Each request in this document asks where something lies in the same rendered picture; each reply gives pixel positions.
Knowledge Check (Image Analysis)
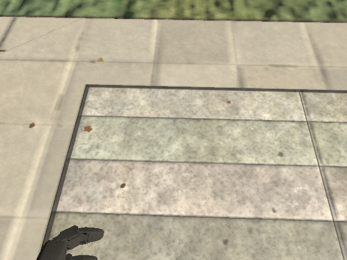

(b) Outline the robot left hand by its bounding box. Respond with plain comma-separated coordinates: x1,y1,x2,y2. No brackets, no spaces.
36,225,104,260

